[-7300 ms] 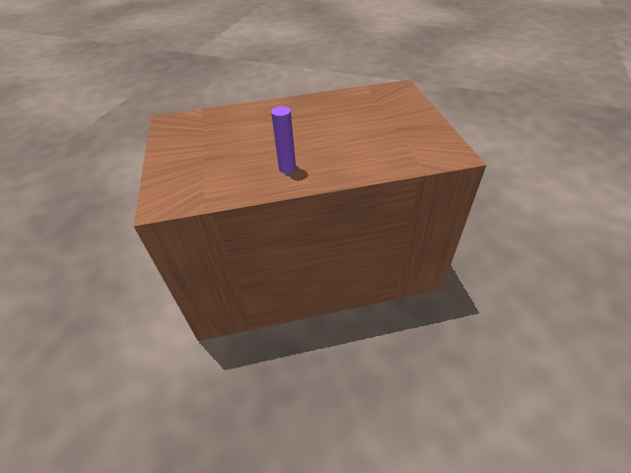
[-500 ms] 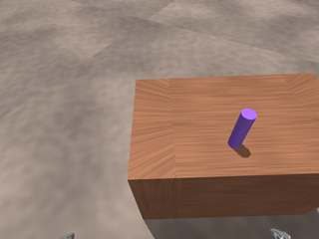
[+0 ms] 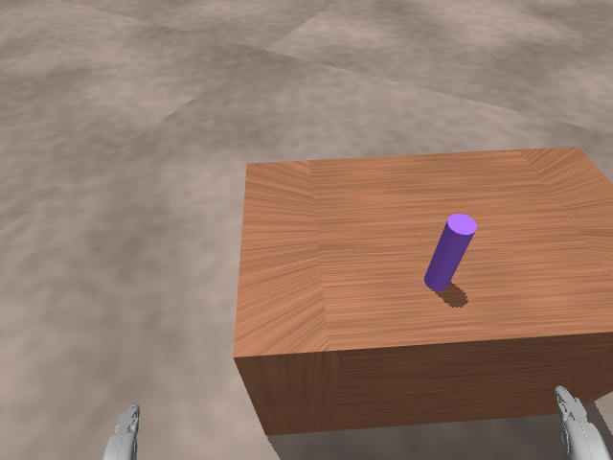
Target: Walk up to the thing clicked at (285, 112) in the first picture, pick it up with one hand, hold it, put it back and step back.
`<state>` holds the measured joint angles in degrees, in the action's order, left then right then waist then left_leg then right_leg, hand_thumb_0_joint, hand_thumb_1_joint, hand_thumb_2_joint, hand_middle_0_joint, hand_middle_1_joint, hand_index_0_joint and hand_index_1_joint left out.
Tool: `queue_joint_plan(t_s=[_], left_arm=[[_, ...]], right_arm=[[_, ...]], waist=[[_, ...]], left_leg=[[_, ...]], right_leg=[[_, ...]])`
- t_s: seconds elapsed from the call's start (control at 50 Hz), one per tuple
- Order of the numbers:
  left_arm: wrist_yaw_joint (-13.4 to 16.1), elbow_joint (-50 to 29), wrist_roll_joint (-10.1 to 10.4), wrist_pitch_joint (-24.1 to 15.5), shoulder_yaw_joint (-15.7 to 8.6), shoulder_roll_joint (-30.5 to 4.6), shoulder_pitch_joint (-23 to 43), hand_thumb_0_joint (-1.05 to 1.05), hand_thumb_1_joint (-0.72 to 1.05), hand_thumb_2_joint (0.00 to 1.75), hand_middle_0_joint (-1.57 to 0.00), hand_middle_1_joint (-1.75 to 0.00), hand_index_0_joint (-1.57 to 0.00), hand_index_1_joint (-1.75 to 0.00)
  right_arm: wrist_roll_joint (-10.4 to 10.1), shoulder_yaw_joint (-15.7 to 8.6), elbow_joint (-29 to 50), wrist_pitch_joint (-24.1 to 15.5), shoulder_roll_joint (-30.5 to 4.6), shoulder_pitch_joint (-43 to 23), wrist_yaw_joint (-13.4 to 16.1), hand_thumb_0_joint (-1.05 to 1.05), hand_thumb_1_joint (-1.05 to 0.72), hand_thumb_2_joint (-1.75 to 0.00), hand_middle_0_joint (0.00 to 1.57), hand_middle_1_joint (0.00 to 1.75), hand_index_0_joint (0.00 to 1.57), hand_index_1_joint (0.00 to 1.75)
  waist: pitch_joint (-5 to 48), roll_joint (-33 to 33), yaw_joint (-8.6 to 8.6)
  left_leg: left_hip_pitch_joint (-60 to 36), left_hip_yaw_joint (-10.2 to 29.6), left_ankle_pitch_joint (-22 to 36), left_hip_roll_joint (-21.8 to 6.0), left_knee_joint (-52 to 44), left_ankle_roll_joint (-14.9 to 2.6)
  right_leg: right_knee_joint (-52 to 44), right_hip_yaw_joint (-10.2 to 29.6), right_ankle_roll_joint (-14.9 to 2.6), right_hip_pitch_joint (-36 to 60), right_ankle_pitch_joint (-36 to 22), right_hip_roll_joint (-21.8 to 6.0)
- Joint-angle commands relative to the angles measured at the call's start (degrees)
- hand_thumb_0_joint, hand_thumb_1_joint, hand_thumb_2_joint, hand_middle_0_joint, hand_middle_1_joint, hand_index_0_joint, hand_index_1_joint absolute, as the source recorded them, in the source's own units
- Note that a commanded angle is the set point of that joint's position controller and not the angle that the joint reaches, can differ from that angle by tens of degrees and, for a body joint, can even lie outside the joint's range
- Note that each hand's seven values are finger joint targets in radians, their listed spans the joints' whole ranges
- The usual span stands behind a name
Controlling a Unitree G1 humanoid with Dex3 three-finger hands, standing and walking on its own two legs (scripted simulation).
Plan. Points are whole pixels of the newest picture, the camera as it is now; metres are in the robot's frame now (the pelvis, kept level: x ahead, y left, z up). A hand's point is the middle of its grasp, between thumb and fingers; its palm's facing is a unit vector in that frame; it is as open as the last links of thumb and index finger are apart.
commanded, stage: rise first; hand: right
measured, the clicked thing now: (447, 255) +0.49 -0.24 -0.09
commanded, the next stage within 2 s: go down in 0.44 s
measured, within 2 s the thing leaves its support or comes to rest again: neither
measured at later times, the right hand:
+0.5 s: hand (549, 434) +0.18 -0.27 -0.04, palm faces +0.29 +0.89 -0.36, open 17.3 cm
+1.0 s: hand (581, 359) +0.25 -0.33 +0.00, palm faces +0.34 +0.92 -0.18, open 17.0 cm
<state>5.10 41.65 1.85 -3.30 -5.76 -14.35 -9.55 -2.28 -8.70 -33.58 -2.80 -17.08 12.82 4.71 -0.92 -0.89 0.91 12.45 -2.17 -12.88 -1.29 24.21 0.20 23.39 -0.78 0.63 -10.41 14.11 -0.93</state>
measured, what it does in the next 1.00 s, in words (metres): stands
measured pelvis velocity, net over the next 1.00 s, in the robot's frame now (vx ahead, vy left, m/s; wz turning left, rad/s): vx -0.03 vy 0.00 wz -0.02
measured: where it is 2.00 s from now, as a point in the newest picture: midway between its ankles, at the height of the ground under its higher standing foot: outside the picture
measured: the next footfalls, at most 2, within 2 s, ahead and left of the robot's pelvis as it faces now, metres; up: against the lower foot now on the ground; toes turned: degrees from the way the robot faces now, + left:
none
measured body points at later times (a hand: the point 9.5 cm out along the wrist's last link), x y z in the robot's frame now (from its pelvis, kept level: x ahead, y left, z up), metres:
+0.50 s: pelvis +0.00 +0.00 +0.00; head +0.01 +0.01 +0.45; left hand +0.16 +0.27 -0.09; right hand +0.16 -0.32 -0.02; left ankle +0.00 +0.12 -0.74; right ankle -0.02 -0.13 -0.74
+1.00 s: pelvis -0.03 +0.00 -0.02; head +0.00 -0.02 +0.43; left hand +0.15 +0.28 -0.08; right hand +0.23 -0.37 +0.01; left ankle +0.00 +0.12 -0.74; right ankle -0.02 -0.13 -0.74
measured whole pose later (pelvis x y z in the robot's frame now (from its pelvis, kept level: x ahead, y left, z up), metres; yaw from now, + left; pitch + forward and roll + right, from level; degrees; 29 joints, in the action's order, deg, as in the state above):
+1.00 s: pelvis -0.03 +0.00 -0.02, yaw -1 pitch +3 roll +0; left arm 4.5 39.0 1.2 -6.9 -4.8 -15.0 -9.1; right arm -8.2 -24.9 -41.6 -13.4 -27.0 -6.2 -10.6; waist 1.3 2.3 -1.4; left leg 22.1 -3.3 -15.6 -1.6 34.3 0.0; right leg 34.8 0.6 0.7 -21.2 17.1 -0.8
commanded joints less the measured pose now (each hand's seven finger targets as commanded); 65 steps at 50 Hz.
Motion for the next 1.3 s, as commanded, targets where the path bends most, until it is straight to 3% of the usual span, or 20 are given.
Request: queue_joint_plan(t_s=[0.0,0.12,0.42,0.44,0.46,0.48,0.5,0.52,0.54,0.56,0.58,0.6,0.62,0.64,0.8,0.92,0.98,1.14,1.24,1.28], left_arm=[[0.96,-9.87,-0.08,-2.78,-2.18,-8.47,3.31,0.0,-0.52,0.06,-0.06,-0.07,-0.06,-0.06],[0.26,-10.2,0.09,-2.05,-0.05,-5.75,1.27,0.0,-0.52,0.06,-0.06,-0.07,-0.06,-0.06],[0.34,-12.99,-0.23,-2.69,-4.61,-10.31,2.6,0.0,-0.49,0.01,-0.06,-0.06,-0.08,-0.04],[-0.57,-11.99,-1.51,-2.76,-2.22,-6.14,3.09,0.0,-0.55,0.09,-0.06,-0.06,-0.05,-0.07],[-0.09,-12.01,-0.15,-2.63,-2.8,-7.97,1.29,0.0,-0.49,0.01,-0.06,-0.06,-0.08,-0.04],[-1.1,-10.56,-1.41,-2.57,-0.3,-4.0,1.66,0.0,-0.55,0.09,-0.06,-0.06,-0.05,-0.07],[-0.49,-10.46,-0.04,-2.43,-1.86,-6.57,1.48,0.0,-0.49,0.01,-0.06,-0.06,-0.08,-0.04],[-1.22,-11.14,-1.59,-2.52,-0.42,-4.26,4.17,0.0,-0.55,0.09,-0.06,-0.06,-0.05,-0.07],[-0.61,-11.35,-0.08,-2.41,-1.98,-6.81,1.8,0.0,-0.49,0.01,-0.06,-0.06,-0.08,-0.04],[-1.46,-9.94,-1.74,-2.34,-1.01,-4.92,3.55,0.0,-0.56,0.09,-0.06,-0.06,-0.05,-0.07],[-0.66,-10.01,-0.22,-2.19,-2.96,-7.81,1.17,0.0,-0.49,0.01,-0.06,-0.06,-0.08,-0.04],[-1.39,-9.73,-1.93,-2.29,-1.59,-5.98,4.05,0.0,-0.56,0.09,-0.06,-0.06,-0.05,-0.08],[-0.52,-9.39,-0.28,-2.24,-3.32,-8.52,2.91,0.0,-0.5,0.01,-0.07,-0.06,-0.08,-0.04],[-1.29,-8.95,-1.98,-2.39,-2.38,-6.66,5.23,0.0,-0.52,0.04,-0.06,-0.05,-0.06,-0.05],[0.53,-14.44,-1.07,-4.29,-4.8,-9.72,1.63,0.0,-0.53,0.03,-0.06,-0.05,-0.06,-0.05],[-0.34,-7.52,-0.45,-5.73,0.42,-5.08,2.31,0.0,-0.51,0.02,-0.06,-0.05,-0.06,-0.05],[-0.65,-11.7,-0.36,-6.76,2.54,-4.38,3.55,0.0,-0.52,0.02,-0.06,-0.06,-0.06,-0.05],[1.58,-23.11,-0.19,-7.55,-4.36,-15.98,0.47,0.0,-0.52,0.02,-0.06,-0.06,-0.07,-0.05],[0.94,-17.54,-0.53,-8.4,4.38,-5.78,-1.3,0.0,-0.52,0.03,-0.06,-0.06,-0.07,-0.05],[1.22,-20.59,-0.97,-9.31,5.52,-6.07,0.4,0.0,-0.53,0.04,-0.06,-0.06,-0.06,-0.05]], right_arm=[[0.2,-5.46,13.05,-3.56,-12.79,-2.67,1.09,0.0,0.54,-0.06,0.04,0.06,0.05,0.06],[-0.23,-5.01,14.99,-3.15,-10.62,0.08,0.34,0.0,0.56,-0.05,0.04,0.06,0.05,0.06],[-0.23,-7.33,22.37,-3.92,-11.74,1.37,0.33,0.0,0.45,-0.09,0.03,0.06,0.04,0.06],[0.58,-5.58,27.29,-4.08,-5.92,1.75,-0.58,0.0,0.48,-0.07,0.05,0.06,0.05,0.06],[-0.09,-8.98,20.71,-3.74,-13.29,2.65,0.14,0.0,0.43,-0.08,0.04,0.06,0.04,0.06],[0.38,-6.74,28.76,-4.48,-6.58,2.23,-0.66,0.0,0.46,-0.07,0.05,0.06,0.05,0.06],[0.1,-9.68,19.81,-3.98,-13.94,3.46,0.04,0.0,0.43,-0.09,0.03,0.06,0.04,0.06],[0.28,-7.9,29.16,-5.08,-7.42,1.34,-0.77,0.0,0.47,-0.07,0.05,0.06,0.05,0.06],[0.04,-10.46,19.9,-4.26,-14.07,3.35,-0.15,0.0,0.42,-0.08,0.04,0.06,0.04,0.06],[0.19,-8.11,29.33,-5.46,-7.08,2.06,-1.03,0.0,0.47,-0.07,0.05,0.06,0.05,0.06],[0.08,-11.0,19.97,-4.48,-14.86,2.55,-0.29,0.0,0.43,-0.09,0.03,0.06,0.04,0.06],[-0.14,-9.41,30.8,-5.97,-8.09,-1.19,-1.11,0.0,0.45,-0.07,0.05,0.06,0.05,0.06],[0.09,-11.85,19.6,-4.77,-15.95,1.07,-0.27,0.0,0.4,-0.09,0.04,0.06,0.04,0.06],[-0.18,-9.94,29.83,-6.16,-8.67,-2.68,-1.22,0.0,0.42,-0.08,0.04,0.06,0.05,0.06],[-3.6,-17.68,14.53,-10.75,-19.05,-20.94,-6.21,0.0,0.43,-0.06,0.05,0.05,0.06,0.05],[-6.87,-19.91,1.35,-14.93,-25.2,-31.93,-16.29,0.0,0.46,-0.03,0.06,0.05,0.06,0.05],[-8.4,-21.16,-2.5,-17.04,-27.49,-35.69,-20.96,0.0,0.46,-0.04,0.06,0.05,0.06,0.05],[-12.71,-28.95,-10.89,-18.52,-39.39,-44.09,-27.48,0.0,0.43,-0.05,0.06,0.05,0.05,0.05],[-11.79,-27.26,-16.47,-21.0,-39.16,-49.12,-30.12,0.0,0.49,-0.06,0.04,0.05,0.05,0.05],[-11.9,-28.02,-14.87,-22.02,-41.25,-52.11,-31.53,0.0,0.5,-0.06,0.04,0.06,0.05,0.06]], waist=[[10.03,-0.6,0.48],[5.6,-0.58,0.25],[6.3,-0.02,0.18],[6.41,-1.89,-0.08],[5.93,0.33,0.5],[5.19,-2.4,0.69],[4.89,-0.65,1.08],[5.84,-1.68,0.97],[4.81,0.76,0.65],[5.24,-2.07,0.82],[5.2,-0.74,0.2],[6.21,-2.4,0.64],[4.76,-1.06,0.47],[4.74,-2.64,0.09],[7.1,4.33,-3.68],[7.17,-3.47,-2.76],[14.89,-4.51,-2.8],[20.74,-3.03,-3.07],[16.51,-7.22,-2.38],[22.48,-7.97,-2.88]], left_leg=[[-6.77,-0.93,14.5,0.62,-2.41,-0.44],[-5.71,-1.12,14.26,0.52,-3.59,-0.11],[-7.08,-1.61,14.02,0.77,-3.62,-0.45],[-5.12,-1.15,14.19,0.92,-2.7,-0.47],[-7.45,-1.61,13.69,0.7,-3.92,-0.33],[-5.09,-1.36,12.81,0.91,-2.81,-0.59],[-7.21,-1.49,12.79,0.62,-3.99,-0.43],[-5.38,-1.13,12.37,0.86,-2.92,-0.43],[-7.18,-1.51,12.63,0.64,-3.93,-0.26],[-4.79,-1.07,12.37,0.9,-2.5,-0.47],[-6.88,-1.37,12.7,0.62,-3.73,-0.36],[-4.53,-1.01,12.35,0.82,-2.41,-0.46],[-6.18,-1.23,12.07,0.5,-3.59,-0.39],[-3.09,-0.74,9.93,0.69,-2.69,-0.43],[0.05,0.62,4.7,-0.44,-2.84,0.58],[8.28,2.08,2.57,-0.87,5.67,0.08],[11.38,2.02,2.44,-0.23,11.82,-0.06],[13.56,0.92,0.7,0.87,14.56,-0.61],[20.88,0.7,-3.77,1.57,17.91,-1.44],[21.18,0.93,-2.88,1.73,19.02,-1.42]], right_leg=[[-2.47,-1.03,-1.2,2.95,-16.1,0.9],[-2.95,-1.56,-1.36,2.13,-15.56,1.16],[-3.91,-0.93,-1.02,4.48,-16.19,0.67],[-2.53,-0.46,-1.32,3.1,-15.65,0.92],[-3.65,-1.04,-1.25,4.01,-15.67,0.83],[-2.87,-0.31,-1.23,2.22,-14.33,0.96],[-3.7,-0.98,-1.09,2.92,-15.04,0.9],[-2.46,-0.25,-1.37,1.29,-13.83,0.97],[-3.53,-0.95,-1.2,2.68,-14.77,0.83],[-2.46,-0.32,-1.26,0.77,-13.6,0.91],[-3.45,-1.0,-1.09,2.89,-14.76,0.91],[-2.21,-0.21,-1.3,0.96,-13.48,1.01],[-3.31,-0.91,-1.11,2.37,-13.96,1.06],[-2.25,-0.32,-1.43,0.1,-10.66,1.22],[0.51,0.81,-2.84,-0.38,-4.59,1.79],[7.8,1.15,-2.18,-10.87,-1.99,1.73],[13.54,1.59,-1.82,-14.7,-1.82,1.41],[15.64,3.0,-1.46,-17.45,-1.47,0.41],[17.95,3.36,-0.94,-22.57,0.64,-0.38],[19.4,3.68,-0.75,-20.79,-0.65,-0.7]])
